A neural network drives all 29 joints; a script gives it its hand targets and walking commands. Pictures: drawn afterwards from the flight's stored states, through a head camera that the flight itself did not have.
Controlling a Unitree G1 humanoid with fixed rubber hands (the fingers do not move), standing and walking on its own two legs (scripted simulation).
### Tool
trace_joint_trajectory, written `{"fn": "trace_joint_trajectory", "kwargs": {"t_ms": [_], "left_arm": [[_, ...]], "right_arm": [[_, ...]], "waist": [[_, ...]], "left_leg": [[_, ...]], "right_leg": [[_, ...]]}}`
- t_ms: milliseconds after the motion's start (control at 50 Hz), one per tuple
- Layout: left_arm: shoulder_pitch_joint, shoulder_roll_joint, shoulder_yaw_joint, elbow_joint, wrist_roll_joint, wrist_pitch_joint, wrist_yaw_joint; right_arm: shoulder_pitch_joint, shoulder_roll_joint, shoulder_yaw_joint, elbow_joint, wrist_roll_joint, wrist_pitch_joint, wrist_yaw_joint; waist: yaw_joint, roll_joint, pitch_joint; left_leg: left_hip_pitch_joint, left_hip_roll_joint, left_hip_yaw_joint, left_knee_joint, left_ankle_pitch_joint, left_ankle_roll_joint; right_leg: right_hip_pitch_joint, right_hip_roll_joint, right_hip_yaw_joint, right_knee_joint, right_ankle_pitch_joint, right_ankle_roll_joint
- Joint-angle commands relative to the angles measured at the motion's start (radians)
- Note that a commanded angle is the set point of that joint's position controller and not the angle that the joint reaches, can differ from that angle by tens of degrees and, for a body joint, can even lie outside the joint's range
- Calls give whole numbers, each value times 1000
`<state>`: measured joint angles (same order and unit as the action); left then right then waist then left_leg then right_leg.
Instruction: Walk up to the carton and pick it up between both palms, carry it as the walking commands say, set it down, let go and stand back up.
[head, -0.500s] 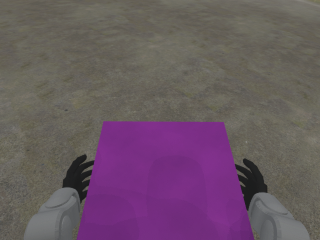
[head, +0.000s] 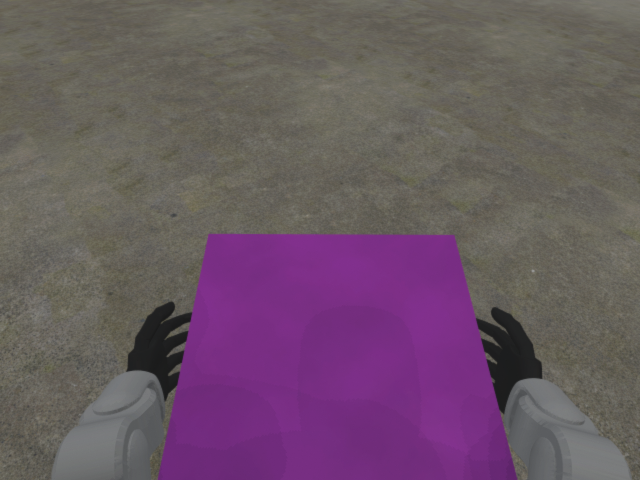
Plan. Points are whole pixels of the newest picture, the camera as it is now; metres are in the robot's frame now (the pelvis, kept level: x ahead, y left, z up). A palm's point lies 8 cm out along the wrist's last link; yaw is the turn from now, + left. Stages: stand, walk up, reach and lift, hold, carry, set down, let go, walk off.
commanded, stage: carry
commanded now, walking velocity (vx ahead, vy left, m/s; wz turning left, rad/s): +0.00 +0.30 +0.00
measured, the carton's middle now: (330, 381) +0.26 +0.00 +0.03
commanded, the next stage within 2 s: none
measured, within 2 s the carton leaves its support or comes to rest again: neither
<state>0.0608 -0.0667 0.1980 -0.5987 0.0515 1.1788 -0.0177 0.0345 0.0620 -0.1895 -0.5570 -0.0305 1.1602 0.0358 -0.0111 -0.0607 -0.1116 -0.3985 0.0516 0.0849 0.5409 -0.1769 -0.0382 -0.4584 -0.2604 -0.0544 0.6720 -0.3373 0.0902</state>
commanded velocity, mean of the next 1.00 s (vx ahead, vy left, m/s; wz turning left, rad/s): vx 0.00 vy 0.30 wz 0.00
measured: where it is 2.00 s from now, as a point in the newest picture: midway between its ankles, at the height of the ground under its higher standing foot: outside the picture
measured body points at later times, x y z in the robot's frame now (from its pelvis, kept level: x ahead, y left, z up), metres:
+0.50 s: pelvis -0.03 +0.17 +0.02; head -0.04 +0.16 +0.47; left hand +0.21 +0.35 +0.11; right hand +0.20 -0.03 +0.10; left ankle +0.00 +0.35 -0.69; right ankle -0.02 +0.00 -0.72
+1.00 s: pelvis -0.05 +0.36 +0.02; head -0.06 +0.33 +0.47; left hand +0.18 +0.53 +0.10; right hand +0.17 +0.15 +0.09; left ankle -0.04 +0.50 -0.65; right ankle -0.05 +0.22 -0.72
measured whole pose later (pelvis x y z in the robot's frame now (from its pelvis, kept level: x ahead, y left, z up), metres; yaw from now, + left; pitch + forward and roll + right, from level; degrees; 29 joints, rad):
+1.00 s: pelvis -0.05 +0.36 +0.02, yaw -3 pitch +3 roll +2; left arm 0.11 -0.11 0.21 -0.58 0.06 1.15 -0.04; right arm 0.08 0.06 -0.18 -0.58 -0.04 1.18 0.03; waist -0.01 0.01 -0.08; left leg -0.56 0.01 0.03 1.03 -0.37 -0.04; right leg -0.31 -0.14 -0.14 0.49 -0.23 0.02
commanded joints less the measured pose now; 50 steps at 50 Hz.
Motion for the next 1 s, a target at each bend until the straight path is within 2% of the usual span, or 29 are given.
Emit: {"fn": "trace_joint_trajectory", "kwargs": {"t_ms": [0, 40, 80, 140, 180, 200, 220, 240, 260, 280, 300, 340, 460, 500, 520, 540, 560, 580, 620, 660, 740, 780, 800, 820, 840, 860, 900, 940, 980], "left_arm": [[-418, -689, -858, -133, -321, 10, -58], [-456, -774, -885, -151, -352, -9, -77], [-455, -794, -896, -168, -353, -25, -79], [-413, -739, -885, -178, -337, -31, -73], [-373, -708, -857, -167, -319, -23, -73], [-341, -692, -833, -149, -307, -17, -73], [-310, -660, -812, -125, -302, -14, -72], [-282, -657, -799, -107, -301, -12, -70], [-287, -664, -789, -106, -296, -13, -72], [-304, -668, -786, -112, -293, -17, -75], [-330, -681, -790, -120, -295, -24, -77], [-367, -691, -796, -147, -306, -33, -80], [-328, -636, -789, -142, -302, -15, -64], [-331, -636, -801, -145, -297, -7, -58], [-336, -641, -808, -149, -291, -2, -57], [-349, -636, -812, -147, -284, 3, -54], [-344, -634, -822, -140, -282, 11, -51], [-379, -665, -843, -140, -303, 10, -57], [-433, -755, -874, -137, -344, -2, -82], [-465, -804, -899, -172, -356, -20, -87], [-403, -732, -879, -182, -333, -29, -76], [-354, -701, -849, -166, -314, -22, -74], [-336, -686, -829, -150, -303, -17, -75], [-309, -660, -803, -133, -293, -14, -75], [-258, -643, -780, -87, -284, -11, -71], [-280, -652, -786, -100, -295, -11, -74], [-319, -675, -781, -112, -291, -22, -81], [-365, -689, -790, -137, -302, -33, -84], [-353, -680, -784, -136, -305, -33, -80]], "right_arm": [[-311, 671, 752, -109, 255, 18, 37], [-350, 718, 772, -157, 256, -1, 48], [-327, 747, 783, -167, 262, -15, 53], [-290, 721, 806, -175, 263, -18, 49], [-270, 689, 818, -179, 265, -10, 41], [-292, 668, 817, -183, 270, -3, 36], [-301, 632, 816, -189, 264, 7, 30], [-339, 632, 840, -206, 271, 11, 33], [-361, 658, 843, -190, 284, 11, 38], [-379, 677, 847, -181, 292, 8, 45], [-393, 699, 854, -173, 296, 4, 51], [-405, 724, 854, -182, 294, -4, 51], [-332, 685, 824, -155, 270, 16, 24], [-304, 678, 812, -135, 272, 21, 30], [-293, 675, 804, -122, 273, 22, 35], [-297, 680, 801, -114, 276, 24, 41], [-314, 654, 783, -125, 268, 25, 41], [-322, 666, 762, -132, 268, 21, 41], [-329, 709, 766, -147, 258, 6, 50], [-340, 757, 784, -184, 271, -13, 58], [-282, 722, 810, -187, 272, -20, 54], [-266, 689, 821, -192, 274, -11, 45], [-274, 673, 822, -188, 276, -6, 40], [-296, 657, 819, -186, 278, 0, 34], [-341, 620, 848, -227, 281, 14, 36], [-344, 656, 840, -185, 280, 13, 38], [-390, 704, 848, -173, 303, 6, 52], [-405, 730, 857, -177, 301, -3, 55], [-384, 727, 844, -171, 289, -1, 42]], "waist": [[1, 383, -159], [8, 306, -156], [12, 282, -188], [7, 282, -216], [23, 218, -215], [33, 87, -210], [36, -227, -192], [34, -269, -144], [34, -140, -124], [31, -52, -95], [27, -40, -73], [20, -105, -75], [23, -252, -118], [10, -220, -153], [6, -116, -180], [7, 43, -159], [6, 309, -128], [6, 394, -142], [4, 327, -129], [11, 297, -163], [5, 271, -201], [20, 221, -202], [27, 133, -209], [37, -76, -177], [40, -350, -124], [31, -177, -99], [28, -16, -57], [19, -82, -55], [21, -139, -89]], "left_leg": [[185, 272, -281, -220, 209, 212], [120, 209, -136, -193, 123, 216], [126, 160, -56, -152, 153, 204], [162, 162, -98, -116, 193, 215], [103, 147, -94, -66, 127, 188], [-53, 109, -72, 44, 19, 131], [-321, 12, -10, 249, -286, 48], [-389, 2, -57, 473, -411, 39], [-361, 11, -160, 600, -360, 34], [-331, 16, -193, 652, -262, 28], [-304, 19, -180, 645, -178, 11], [-256, -7, -108, 544, -144, -23], [-58, -19, 16, 138, -202, -11], [74, -43, 66, -82, -134, 5], [199, -43, 75, -166, -114, 16], [276, 44, -9, -238, -43, 28], [282, 275, -294, -320, 92, 103], [218, 310, -323, -269, 159, 196], [144, 230, -181, -218, 116, 217], [136, 163, -61, -186, 84, 199], [178, 171, -112, -154, 140, 229], [134, 160, -117, -131, 98, 207], [22, 132, -93, -55, 33, 158], [-208, 72, -55, 107, -108, 90], [-335, -15, 23, 366, -414, 43], [-341, 24, -129, 559, -388, 44], [-279, 31, -185, 630, -212, 22], [-255, 2, -117, 528, -160, -12], [-209, -11, -64, 439, -206, -20]], "right_leg": [[-171, 178, -71, 434, -352, -55], [-144, 171, -43, 548, -231, -65], [-91, 177, -79, 423, -168, -61], [18, 198, -106, 109, -173, -91], [176, 176, -104, -227, 23, -111], [344, 56, 43, -328, 92, -119], [474, -300, 456, -382, 297, -214], [410, -400, 548, -422, 404, -338], [350, -333, 463, -408, 367, -329], [278, -259, 340, -410, 236, -277], [236, -188, 220, -403, 180, -223], [235, -101, 84, -365, 267, -168], [243, -110, 36, -326, 356, -153], [232, -96, 12, -246, 325, -118], [173, -57, -26, -153, 270, -86], [66, 4, -84, -18, 119, -56], [-141, 151, -176, 168, -212, -11], [-154, 178, -104, 366, -379, -36], [-144, 167, -39, 528, -283, -62], [-89, 169, -70, 456, -169, -57], [37, 193, -108, 108, -175, -92], [178, 185, -115, -188, -17, -115], [325, 99, -27, -315, 86, -127], [464, -117, 240, -404, 74, -152], [420, -419, 571, -483, 235, -336], [365, -379, 496, -456, 319, -353], [258, -217, 233, -427, 181, -245], [270, -120, 84, -376, 309, -182], [298, -115, 54, -342, 446, -181]]}}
